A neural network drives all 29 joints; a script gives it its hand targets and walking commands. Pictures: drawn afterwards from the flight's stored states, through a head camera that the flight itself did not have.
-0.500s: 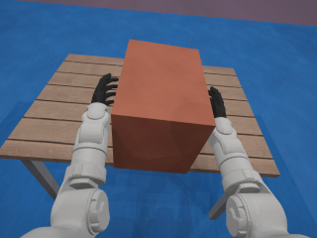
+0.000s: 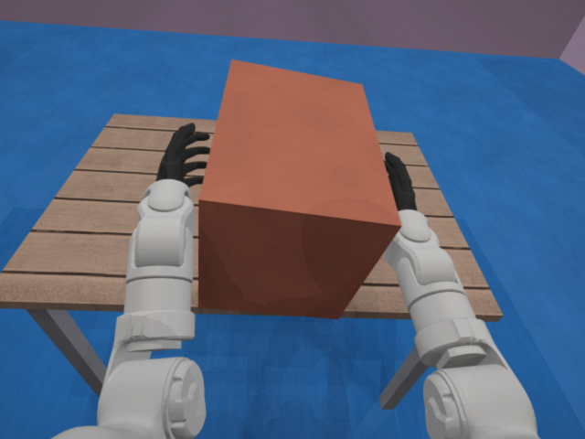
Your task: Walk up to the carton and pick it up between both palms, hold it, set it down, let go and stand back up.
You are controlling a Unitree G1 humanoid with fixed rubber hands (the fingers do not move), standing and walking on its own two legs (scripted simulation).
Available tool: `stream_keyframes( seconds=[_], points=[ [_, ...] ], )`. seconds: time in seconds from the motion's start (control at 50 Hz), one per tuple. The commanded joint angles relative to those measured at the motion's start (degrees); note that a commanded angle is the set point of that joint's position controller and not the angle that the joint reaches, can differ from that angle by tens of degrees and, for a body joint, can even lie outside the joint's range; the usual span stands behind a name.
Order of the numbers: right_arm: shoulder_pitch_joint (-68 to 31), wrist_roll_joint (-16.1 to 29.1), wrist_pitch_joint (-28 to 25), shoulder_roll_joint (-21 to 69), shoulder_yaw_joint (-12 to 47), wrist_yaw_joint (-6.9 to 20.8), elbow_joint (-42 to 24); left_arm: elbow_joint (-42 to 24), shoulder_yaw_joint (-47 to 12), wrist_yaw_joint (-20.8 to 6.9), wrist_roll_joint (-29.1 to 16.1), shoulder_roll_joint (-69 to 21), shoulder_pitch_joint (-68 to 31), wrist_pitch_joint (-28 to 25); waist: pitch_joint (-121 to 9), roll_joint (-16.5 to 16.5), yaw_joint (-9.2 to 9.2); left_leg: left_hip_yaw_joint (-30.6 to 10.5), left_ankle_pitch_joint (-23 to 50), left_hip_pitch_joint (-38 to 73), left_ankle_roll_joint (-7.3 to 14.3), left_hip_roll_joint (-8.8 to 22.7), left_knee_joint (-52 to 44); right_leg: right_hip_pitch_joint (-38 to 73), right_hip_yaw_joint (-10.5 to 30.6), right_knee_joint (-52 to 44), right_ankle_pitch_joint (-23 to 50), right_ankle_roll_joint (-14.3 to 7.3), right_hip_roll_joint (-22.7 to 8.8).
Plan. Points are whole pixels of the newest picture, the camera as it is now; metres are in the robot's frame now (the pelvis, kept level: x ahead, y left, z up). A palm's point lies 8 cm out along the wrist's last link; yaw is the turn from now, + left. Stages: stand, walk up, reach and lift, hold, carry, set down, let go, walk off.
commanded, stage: reach and lift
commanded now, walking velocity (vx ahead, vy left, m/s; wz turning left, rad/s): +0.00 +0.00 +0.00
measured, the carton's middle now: (284, 189) +0.44 +0.00 +0.12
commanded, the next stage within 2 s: hold in 0.90 s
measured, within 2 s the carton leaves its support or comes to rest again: neither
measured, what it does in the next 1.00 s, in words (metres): stands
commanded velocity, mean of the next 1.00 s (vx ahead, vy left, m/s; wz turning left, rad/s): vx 0.00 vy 0.00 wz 0.00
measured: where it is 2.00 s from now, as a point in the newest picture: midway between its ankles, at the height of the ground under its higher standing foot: outside the picture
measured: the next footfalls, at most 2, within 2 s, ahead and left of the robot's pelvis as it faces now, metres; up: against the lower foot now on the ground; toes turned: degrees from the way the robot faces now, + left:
none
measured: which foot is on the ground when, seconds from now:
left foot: down 0.00-1.00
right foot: down 0.00-1.00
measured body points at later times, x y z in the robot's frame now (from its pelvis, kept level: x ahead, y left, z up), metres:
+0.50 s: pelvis +0.00 -0.01 +0.00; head -0.05 +0.02 +0.45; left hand +0.38 +0.15 +0.20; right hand +0.38 -0.16 +0.17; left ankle +0.02 +0.12 -0.75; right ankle +0.00 -0.13 -0.75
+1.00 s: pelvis +0.00 -0.01 +0.00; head -0.05 +0.02 +0.45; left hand +0.38 +0.15 +0.22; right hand +0.38 -0.16 +0.19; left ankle +0.02 +0.12 -0.75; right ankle +0.00 -0.13 -0.75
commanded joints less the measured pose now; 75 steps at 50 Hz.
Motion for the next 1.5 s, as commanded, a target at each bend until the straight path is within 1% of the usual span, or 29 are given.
stream_keyframes(
  seconds=[0.0,0.06,0.12,0.14,0.18,0.26,0.38,0.46,0.5,0.54,0.58,0.66,0.68,0.74,0.8,0.86,0.94,1.0,1.04,1.06,1.1,1.12,1.14,1.2,1.24,1.28,1.34,1.38,1.48],
  points=[
    [-44.4,3.3,-4.1,30.0,19.8,5.4,-19.2,-4.4,-26.5,-8.2,-7.4,-31.1,-30.3,-1.1,-23.7,3.4,-0.21,2.8,15.3,12.9,-1.3,-1.6,0.9,-0.3,-4.6,-0.9,9.6,2.2,3.0],
    [-44.4,3.6,-3.1,30.4,19.9,4.8,-20.2,-4.3,-25.8,-8.6,-7.4,-30.3,-31.1,-0.3,-23.0,2.6,-0.43,3.0,14.1,12.5,-0.8,-1.8,0.7,-0.4,-4.2,-1.0,9.1,2.5,2.8],
    [-44.8,4.3,-2.2,30.0,19.8,4.7,-19.3,-4.8,-25.7,-8.8,-7.0,-30.1,-31.4,0.6,-21.3,3.3,-0.71,3.1,13.5,11.9,-0.9,-1.9,0.5,-0.5,-4.3,-1.1,8.6,2.4,2.8],
    [-45.1,4.7,-2.3,30.5,20.6,4.4,-21.0,-5.9,-25.9,-8.9,-7.3,-30.1,-31.2,0.9,-22.7,2.9,-0.61,3.1,14.2,12.6,-0.9,-1.8,0.8,0.2,-4.3,-0.8,9.8,2.5,2.7],
    [-45.1,4.3,-1.5,29.8,20.1,4.2,-20.3,-4.3,-25.0,-9.3,-6.9,-29.1,-30.5,1.4,-21.1,2.6,-0.87,3.3,12.0,11.6,-0.5,-2.1,0.3,0.1,-4.1,-1.1,9.1,2.6,2.5],
    [-44.4,5.4,-1.0,29.5,20.5,4.0,-21.3,-6.7,-25.9,-9.5,-7.1,-30.0,-30.8,2.1,-22.1,3.9,-1.34,2.9,14.5,12.3,-1.2,-1.9,0.6,0.8,-4.3,-0.4,10.3,2.4,2.8],
    [-46.4,5.2,-0.5,29.8,19.7,4.2,-20.6,-6.4,-25.2,-9.7,-7.0,-29.2,-32.6,2.7,-21.4,3.2,-0.84,3.3,11.0,11.1,-0.8,-2.0,-0.1,0.1,-4.7,-0.8,6.5,2.4,3.0],
    [-46.3,5.3,0.0,29.8,19.2,4.0,-19.7,-6.1,-24.6,-10.1,-6.8,-28.7,-32.8,3.1,-20.9,3.3,-1.12,3.3,11.4,11.0,-0.7,-2.1,0.0,0.7,-4.6,-0.6,7.8,2.5,2.7],
    [-45.7,6.1,0.1,30.0,20.9,3.6,-22.2,-8.0,-25.5,-10.2,-7.3,-29.0,-31.6,3.2,-22.9,2.7,-1.53,3.3,14.6,12.3,-1.1,-2.3,0.9,2.2,-4.8,0.0,11.9,3.0,3.0],
    [-46.0,6.0,0.4,29.5,20.3,3.3,-22.5,-7.8,-25.6,-10.4,-7.7,-28.1,-32.7,3.2,-22.2,2.9,-2.17,3.1,12.7,11.5,-1.0,-2.5,0.8,1.6,-4.5,-0.2,11.5,3.2,2.7],
    [-46.3,5.9,0.8,29.1,19.5,3.4,-21.4,-6.6,-24.6,-10.5,-7.1,-27.6,-32.6,3.6,-20.1,2.9,-1.97,2.9,10.9,10.5,-0.7,-2.3,-0.1,0.8,-4.7,-0.5,8.5,2.9,2.7],
    [-47.0,6.5,0.8,29.4,20.0,3.7,-22.6,-8.7,-25.7,-10.1,-7.6,-28.5,-33.3,3.8,-22.2,3.8,-1.59,3.0,12.4,12.0,-1.2,-2.1,0.5,0.6,-5.0,-0.3,8.4,2.6,3.1],
    [-45.9,6.3,1.2,28.9,19.3,3.7,-21.2,-8.6,-25.7,-10.1,-7.5,-28.3,-33.5,3.9,-21.2,4.0,-2.14,2.9,12.2,11.8,-1.4,-2.0,0.4,0.1,-4.9,-0.4,8.2,2.6,2.9],
    [-46.6,6.6,1.5,29.1,19.4,3.8,-20.9,-8.5,-25.5,-10.1,-7.3,-28.1,-33.8,4.4,-21.1,4.1,-1.74,3.0,12.1,11.9,-1.2,-2.0,0.3,0.3,-5.2,-0.5,7.2,2.5,3.2],
    [-46.9,7.4,1.9,29.3,20.0,3.6,-21.6,-8.6,-25.0,-10.2,-7.1,-27.7,-33.2,4.7,-21.8,3.4,-1.38,3.0,12.8,12.1,-1.0,-2.3,0.4,1.2,-4.9,-0.5,9.2,2.7,3.2],
    [-46.4,7.9,2.2,28.7,20.2,3.4,-23.1,-10.0,-26.1,-10.2,-7.8,-28.1,-32.9,5.1,-22.3,3.8,-2.22,2.6,15.1,13.1,-1.6,-2.0,1.0,0.9,-4.9,-0.3,10.4,2.7,3.3],
    [-47.1,8.0,2.8,29.0,20.0,3.5,-22.2,-9.7,-24.6,-10.5,-6.8,-26.8,-33.6,5.6,-21.0,3.4,-1.29,3.1,12.3,11.7,-0.9,-2.3,0.3,0.9,-4.8,-0.5,8.9,2.8,3.0],
    [-47.4,8.9,3.0,28.8,21.2,3.1,-24.6,-11.6,-26.2,-10.4,-7.8,-27.6,-33.5,5.9,-23.0,4.0,-2.00,2.8,16.0,13.3,-1.7,-2.4,1.2,1.5,-4.8,-0.1,12.4,2.9,3.3],
    [-46.6,9.3,3.5,29.2,22.1,2.8,-25.5,-11.8,-26.2,-10.5,-7.8,-27.0,-32.8,6.3,-23.3,3.0,-1.86,2.7,15.9,13.1,-1.2,-2.5,1.4,2.3,-4.9,0.1,13.5,3.0,3.3],
    [-45.4,9.1,4.2,28.9,21.5,2.7,-23.5,-11.5,-25.5,-10.6,-7.0,-26.6,-32.6,6.6,-20.4,3.7,-2.14,2.8,14.7,12.4,-1.4,-2.5,0.8,1.9,-4.7,-0.4,11.7,2.8,3.1],
    [-46.6,9.6,4.3,29.0,21.4,2.7,-24.9,-12.0,-25.2,-11.0,-7.4,-26.5,-33.0,6.9,-21.6,3.0,-1.80,2.8,13.4,12.1,-0.9,-2.5,0.5,2.2,-4.6,-0.4,11.2,2.9,3.0],
    [-45.7,9.8,4.4,28.8,21.7,2.7,-25.6,-13.6,-26.1,-11.0,-7.7,-27.1,-32.7,7.1,-21.9,3.8,-2.19,2.7,15.1,12.7,-1.4,-2.5,0.9,2.5,-4.6,-0.1,12.4,2.8,3.1],
    [-46.6,10.4,4.4,29.1,22.6,2.6,-27.1,-14.4,-26.5,-10.9,-7.8,-27.2,-32.4,7.3,-23.2,3.6,-1.73,2.7,16.6,13.3,-1.4,-2.4,1.2,2.8,-4.7,0.0,12.8,2.7,3.5],
    [-44.9,10.2,5.6,28.6,22.0,2.4,-26.2,-14.4,-26.7,-10.9,-8.1,-26.9,-32.5,8.0,-20.9,4.0,-2.51,2.7,14.5,12.4,-1.6,-2.5,0.8,1.8,-4.5,-0.3,11.1,2.8,3.3],
    [-46.9,10.9,5.7,29.2,22.8,2.5,-28.3,-15.4,-27.2,-10.9,-8.5,-27.0,-33.4,8.3,-22.5,3.9,-1.88,2.7,14.9,12.5,-1.4,-2.5,0.9,2.0,-4.5,-0.2,10.8,2.5,3.4],
    [-45.8,11.2,6.5,28.5,23.0,2.5,-27.5,-15.9,-27.3,-10.8,-8.0,-27.1,-32.6,8.9,-21.5,4.4,-1.95,2.6,15.3,12.5,-1.7,-2.3,0.8,2.1,-4.7,-0.3,9.9,2.2,3.7],
    [-47.0,11.4,7.1,29.1,22.8,2.6,-26.8,-15.0,-26.3,-10.9,-7.5,-26.6,-32.6,9.6,-19.5,3.5,-1.11,3.0,11.9,10.9,-0.9,-2.5,-0.2,1.7,-4.5,-0.6,8.1,2.4,3.5],
    [-47.0,10.9,7.3,28.8,22.1,2.6,-27.0,-15.1,-26.4,-11.2,-8.0,-27.0,-33.4,9.8,-20.5,3.5,-1.88,2.9,11.4,10.8,-1.1,-2.6,-0.2,2.0,-4.5,-0.7,7.9,2.2,3.5],
    [-46.7,10.6,8.0,28.9,21.6,2.5,-26.0,-14.5,-25.7,-11.6,-8.0,-26.2,-33.9,10.0,-20.2,3.2,-1.99,3.1,10.3,10.2,-0.8,-2.5,-0.5,2.1,-4.3,-0.6,8.6,2.4,3.3]
  ],
)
